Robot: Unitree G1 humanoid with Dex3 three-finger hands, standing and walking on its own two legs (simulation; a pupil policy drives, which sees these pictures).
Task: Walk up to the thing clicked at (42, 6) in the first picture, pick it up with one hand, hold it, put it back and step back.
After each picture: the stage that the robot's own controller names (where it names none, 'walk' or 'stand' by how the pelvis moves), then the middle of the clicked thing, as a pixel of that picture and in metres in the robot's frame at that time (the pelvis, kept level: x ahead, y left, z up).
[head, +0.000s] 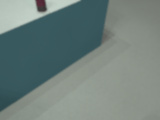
stand; (40, 2) +0.99 +0.27 -0.03
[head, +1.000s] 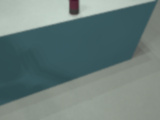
walk; (74, 4) +0.92 +0.11 -0.02
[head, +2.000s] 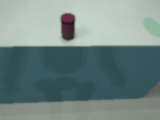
walk; (67, 27) +0.63 +0.14 -0.01
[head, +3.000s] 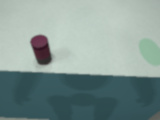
stand; (41, 50) +0.48 +0.17 +0.00
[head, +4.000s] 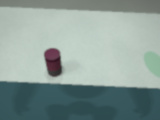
stand; (53, 62) +0.47 +0.13 -0.02
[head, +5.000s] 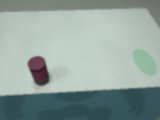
stand; (39, 71) +0.42 +0.17 -0.02
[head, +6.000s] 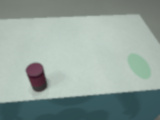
stand; (37, 77) +0.41 +0.18 -0.03
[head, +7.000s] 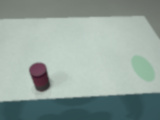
stand; (40, 77) +0.41 +0.18 -0.03
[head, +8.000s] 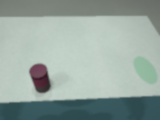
stand; (40, 78) +0.40 +0.17 -0.03
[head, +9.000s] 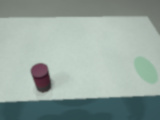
stand; (41, 78) +0.40 +0.17 -0.03
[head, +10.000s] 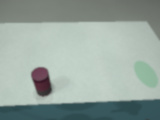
rise first; (42, 82) +0.39 +0.18 -0.03
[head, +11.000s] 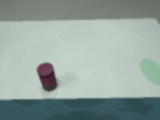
go down; (47, 77) +0.41 +0.17 -0.03
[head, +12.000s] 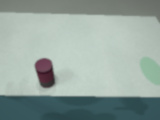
go down; (45, 73) +0.41 +0.16 -0.02
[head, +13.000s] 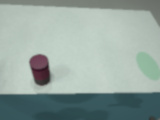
go down; (40, 70) +0.41 +0.15 +0.00
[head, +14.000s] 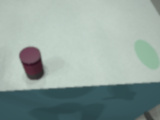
close in; (32, 64) +0.41 +0.16 +0.02
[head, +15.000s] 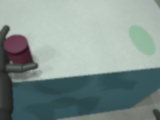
close; (20, 54) +0.42 +0.17 +0.05
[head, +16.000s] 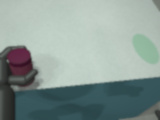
lift; (22, 68) +0.38 +0.18 +0.04
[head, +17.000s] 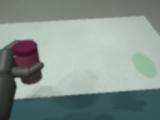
lift; (28, 62) +0.34 +0.17 +0.16
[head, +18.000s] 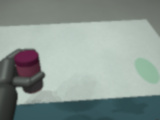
hold; (30, 72) +0.32 +0.16 +0.14
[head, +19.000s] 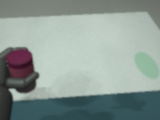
hold; (22, 72) +0.32 +0.18 +0.13
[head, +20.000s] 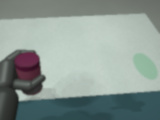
crouch; (30, 74) +0.32 +0.16 +0.12
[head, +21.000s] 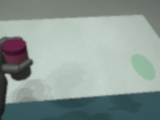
crouch; (17, 60) +0.37 +0.20 +0.14
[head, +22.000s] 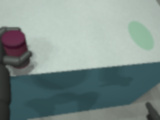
lower; (17, 50) +0.44 +0.18 +0.05
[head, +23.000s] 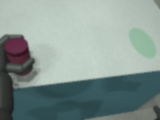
lower; (20, 57) +0.42 +0.18 +0.05
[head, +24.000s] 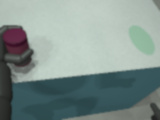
lower; (18, 48) +0.45 +0.18 +0.05
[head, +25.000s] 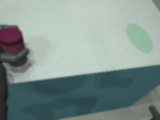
lower; (14, 48) +0.45 +0.18 +0.05
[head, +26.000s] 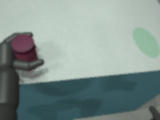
open; (26, 53) +0.43 +0.16 +0.05
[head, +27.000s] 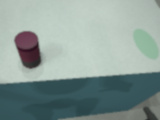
sink last; (29, 51) +0.43 +0.15 +0.05
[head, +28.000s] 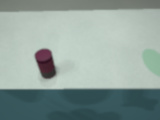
sink last; (46, 64) +0.44 +0.18 +0.02
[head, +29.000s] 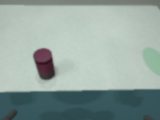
stand; (45, 64) +0.42 +0.16 +0.02
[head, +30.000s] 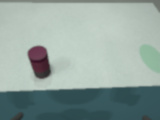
stand; (40, 63) +0.42 +0.17 +0.04
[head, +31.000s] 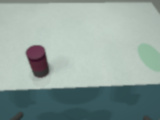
stand; (38, 62) +0.43 +0.17 +0.04
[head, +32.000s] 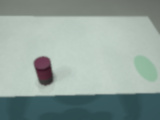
stand; (44, 71) +0.43 +0.16 -0.02
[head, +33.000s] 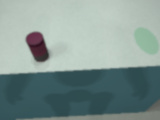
walk; (38, 47) +0.49 +0.19 +0.01
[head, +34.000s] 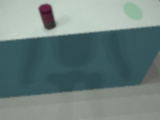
walk; (47, 17) +0.73 +0.20 -0.01
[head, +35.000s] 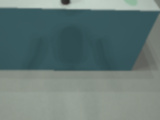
stand; out of the picture +1.05 +0.13 -0.01
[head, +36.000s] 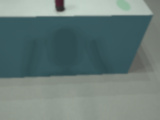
stand; (59, 2) +1.02 +0.15 -0.03
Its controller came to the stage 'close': yes
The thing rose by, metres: 0.21
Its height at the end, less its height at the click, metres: +0.00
